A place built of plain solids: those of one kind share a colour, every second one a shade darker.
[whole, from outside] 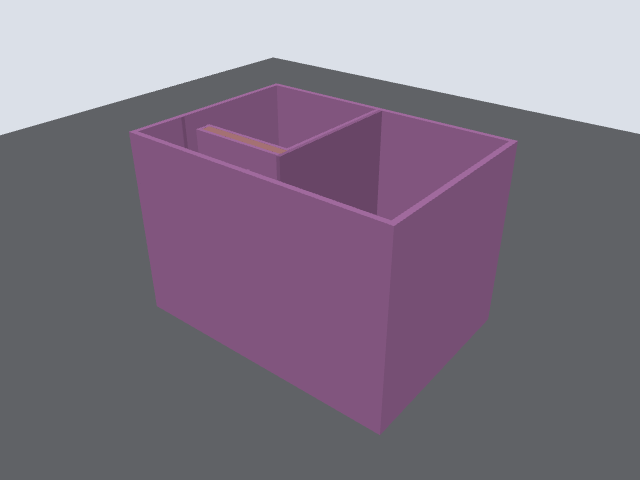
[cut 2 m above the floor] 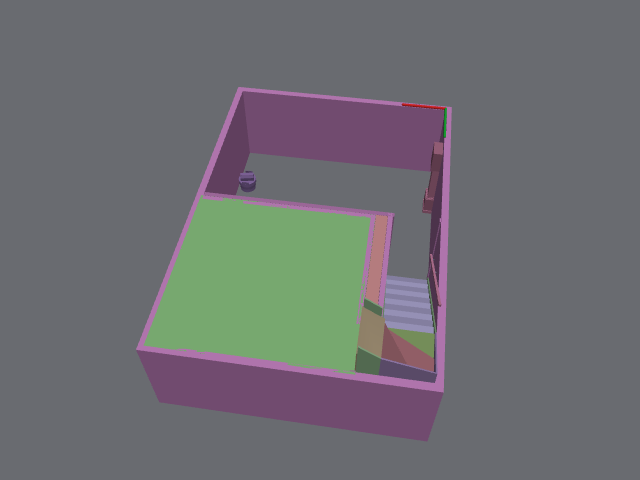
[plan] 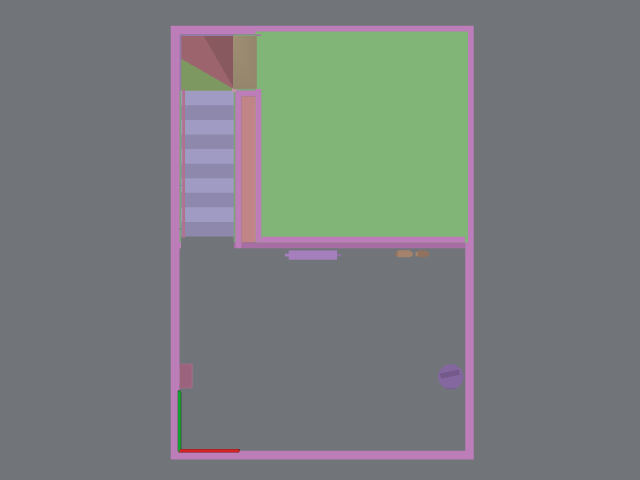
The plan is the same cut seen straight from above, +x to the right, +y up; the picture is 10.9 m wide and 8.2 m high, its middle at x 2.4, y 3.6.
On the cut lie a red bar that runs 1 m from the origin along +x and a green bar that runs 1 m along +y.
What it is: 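A farmhouse's boxed stair, a dwelling of no particular year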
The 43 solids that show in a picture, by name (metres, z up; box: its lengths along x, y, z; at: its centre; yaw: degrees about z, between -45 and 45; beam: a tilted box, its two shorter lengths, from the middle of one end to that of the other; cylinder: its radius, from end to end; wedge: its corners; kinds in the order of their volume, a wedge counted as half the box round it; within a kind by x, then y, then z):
{
 "upper_1": {"box": [3.63, 3.6, 2.73], "at": [3.11, 5.36, 1.31]},
 "wall_1": {"box": [0.15, 7.41, 5.11], "at": [-0.07, 3.56, 2.5]},
 "wall_2": {"box": [0.028, 0.1, 5.11], "at": [0.01, 3.51, 2.5]},
 "wall_3": {"box": [0.1, 2.7, 5.11], "at": [1.01, 4.81, 2.5]},
 "wall_4": {"box": [0.44, 0.1, 5.11], "at": [1.18, 6.1, 2.5]},
 "wall_5": {"box": [0.1, 2.63, 5.11], "at": [1.35, 4.87, 2.5]},
 "wall_6": {"box": [0.1, 0.028, 5.11], "at": [1.35, 7.1, 2.5]},
 "wall_7": {"box": [5.18, 0.15, 5.11], "at": [2.44, -0.07, 2.5]},
 "wall_8": {"box": [5.18, 0.15, 5.11], "at": [2.44, 7.19, 2.5]},
 "wall_9": {"box": [3.95, 0.1, 5.11], "at": [2.9, 3.51, 2.5]},
 "wall_10": {"box": [3.48, 0.1, 5.11], "at": [3.14, 3.61, 2.5]},
 "wall_11": {"box": [0.15, 7.41, 5.11], "at": [4.96, 3.56, 2.5]},
 "beside_box_1": {"box": [0.24, 2.5, 5.11], "at": [1.18, 4.81, 2.5]},
 "winder_riser_1": {"wedge": [[0.02, 6.7, -0.05], [0.02, 6.7, 2.04], [0.02, 7.1, -0.05], [0.02, 7.1, 2.04], [0.94, 6.17, -0.05], [0.94, 6.17, 2.04], [0.99, 7.1, -0.05], [0.99, 7.1, 2.04]]},
 "winder_riser_2": {"wedge": [[0.41, 7.1, -0.05], [0.41, 7.1, 2.22], [0.94, 6.18, -0.05], [0.94, 6.18, -0.05], [0.94, 6.18, 2.22], [0.94, 6.18, 2.22], [0.99, 7.1, -0.05], [0.99, 7.1, 2.22]]},
 "carriage_1": {"wedge": [[0.91, 6.18, -0.05], [0.91, 6.18, 2.28], [0.91, 7.09, -0.05], [0.91, 7.09, 2.28], [1.32, 6.18, -0.05], [1.32, 6.18, 2.57], [1.32, 7.09, -0.05], [1.32, 7.09, 2.57]]},
 "string_1": {"wedge": [[0.0, 3.56, -0.05], [0.0, 3.56, 0.15], [0.0, 6.15, -0.05], [0.0, 6.15, 2.0], [0.03, 3.56, -0.05], [0.03, 3.56, 0.15], [0.03, 6.15, -0.05], [0.03, 6.15, 2.0]]},
 "string_2": {"wedge": [[0.92, 7.08, -0.05], [0.92, 7.08, 2.53], [0.92, 7.11, -0.05], [0.92, 7.11, 2.53], [1.3, 7.08, -0.05], [1.3, 7.08, 2.8], [1.3, 7.11, -0.05], [1.3, 7.11, 2.8]]},
 "string_3": {"wedge": [[0.93, 3.56, -0.05], [0.93, 3.56, 0.15], [0.93, 6.13, -0.05], [0.93, 6.13, 1.99], [0.96, 3.56, -0.05], [0.96, 3.56, 0.15], [0.96, 6.13, -0.05], [0.96, 6.13, 1.99]]},
 "string_4": {"wedge": [[0.98, 6.15, -0.05], [0.98, 6.15, 2.57], [0.98, 6.18, -0.05], [0.98, 6.18, 2.57], [1.3, 6.15, -0.05], [1.3, 6.15, 2.8], [1.3, 6.18, -0.05], [1.3, 6.18, 2.8]]},
 "tread_1": {"wedge": [[0.02, 3.66, 0.08], [0.02, 3.66, 0.18], [0.02, 3.96, 0.08], [0.02, 3.96, 0.18], [0.94, 3.66, 0.08], [0.94, 3.66, 0.18], [0.94, 3.96, 0.08], [0.94, 3.96, 0.18]]},
 "tread_2": {"wedge": [[0.02, 3.91, 0.26], [0.02, 3.91, 0.36], [0.02, 4.21, 0.26], [0.02, 4.21, 0.36], [0.94, 3.91, 0.26], [0.94, 3.91, 0.36], [0.94, 4.21, 0.26], [0.94, 4.21, 0.36]]},
 "tread_3": {"wedge": [[0.02, 4.16, 0.44], [0.02, 4.16, 0.54], [0.02, 4.46, 0.44], [0.02, 4.46, 0.54], [0.94, 4.16, 0.44], [0.94, 4.16, 0.54], [0.94, 4.46, 0.44], [0.94, 4.46, 0.54]]},
 "tread_4": {"wedge": [[0.02, 4.41, 0.62], [0.02, 4.41, 0.72], [0.02, 4.71, 0.62], [0.02, 4.71, 0.72], [0.94, 4.41, 0.62], [0.94, 4.41, 0.72], [0.94, 4.71, 0.62], [0.94, 4.71, 0.72]]},
 "tread_5": {"wedge": [[0.02, 4.66, 0.79], [0.02, 4.66, 0.89], [0.02, 4.95, 0.8], [0.02, 4.95, 0.9], [0.94, 4.66, 0.79], [0.94, 4.66, 0.89], [0.94, 4.95, 0.8], [0.94, 4.95, 0.9]]},
 "tread_6": {"wedge": [[0.02, 4.9, 0.97], [0.02, 4.9, 1.07], [0.02, 5.2, 0.97], [0.02, 5.2, 1.07], [0.94, 4.9, 0.97], [0.94, 4.9, 1.07], [0.94, 5.2, 0.97], [0.94, 5.2, 1.07]]},
 "tread_7": {"wedge": [[0.02, 5.15, 1.15], [0.02, 5.15, 1.25], [0.02, 5.45, 1.15], [0.02, 5.45, 1.25], [0.94, 5.15, 1.15], [0.94, 5.15, 1.25], [0.94, 5.45, 1.15], [0.94, 5.45, 1.25]]},
 "tread_8": {"wedge": [[0.02, 5.4, 1.33], [0.02, 5.4, 1.43], [0.02, 5.7, 1.33], [0.02, 5.7, 1.43], [0.94, 5.4, 1.33], [0.94, 5.4, 1.43], [0.94, 5.7, 1.33], [0.94, 5.7, 1.43]]},
 "tread_9": {"wedge": [[0.02, 5.65, 1.5], [0.02, 5.65, 1.6], [0.02, 5.95, 1.51], [0.02, 5.95, 1.61], [0.94, 5.65, 1.5], [0.94, 5.65, 1.6], [0.94, 5.95, 1.51], [0.94, 5.95, 1.61]]},
 "tread_10": {"wedge": [[0.02, 5.9, 1.68], [0.02, 5.9, 1.78], [0.02, 6.2, 1.68], [0.02, 6.2, 1.78], [0.94, 5.9, 1.68], [0.94, 5.9, 1.78], [0.94, 6.2, 1.68], [0.94, 6.2, 1.78]]},
 "longcase_clock_1": {"box": [0.16, 0.29, 0.97], "at": [0.08, 1.28, 0.94]},
 "longcase_clock_2": {"box": [0.21, 0.39, 0.37], "at": [0.11, 1.28, 0.27]},
 "longcase_clock_3": {"box": [0.21, 0.41, 0.52], "at": [0.11, 1.28, 1.67]},
 "rail_1": {"wedge": [[0.05, 3.64, 1.02], [0.05, 3.64, 1.07], [0.05, 6.17, 2.82], [0.05, 6.17, 2.88], [0.09, 3.64, 1.02], [0.09, 3.64, 1.07], [0.09, 6.17, 2.82], [0.09, 6.17, 2.88]]},
 "radiator_1": {"box": [0.83, 0.16, 0.68], "at": [2.28, 3.34, 0.43]},
 "string_turn_1": {"wedge": [[0.0, 6.15, -0.05], [0.0, 6.15, 2.0], [0.0, 7.11, -0.05], [0.0, 7.11, 2.3], [0.03, 6.15, -0.05], [0.03, 6.15, 2.0], [0.03, 7.08, -0.05], [0.03, 7.08, 2.3]]},
 "string_turn_2": {"wedge": [[0.0, 7.11, -0.05], [0.0, 7.11, 2.3], [0.03, 7.08, -0.05], [0.03, 7.08, 2.3], [0.92, 7.08, -0.05], [0.92, 7.08, 2.53], [0.92, 7.11, -0.05], [0.92, 7.11, 2.53]]},
 "winder_1": {"wedge": [[0.02, 6.15, 1.86], [0.02, 6.15, 1.96], [0.02, 6.75, 1.86], [0.02, 6.75, 1.96], [0.97, 6.15, 1.86], [0.97, 6.15, 1.96], [0.97, 6.16, 1.86], [0.97, 6.16, 1.96]]},
 "coat_pegs_1": {"box": [0.23, 0.12, 0.53], "at": [3.83, 3.37, 1.29]},
 "coat_pegs_2": {"box": [0.15, 0.12, 0.52], "at": [4.15, 3.37, 1.3]},
 "log_basket_1": {"box": [0.33, 0.1, 0.1], "at": [4.62, 1.31, 0.36], "yaw": 11.7},
 "log_basket_2": {"cylinder": 0.22, "from": [4.63, 1.26, 0.2], "to": [4.63, 1.26, 0.3]},
 "log_basket_3": {"box": [0.34, 0.1, 0.1], "at": [4.65, 1.21, 0.36], "yaw": 11.7}
}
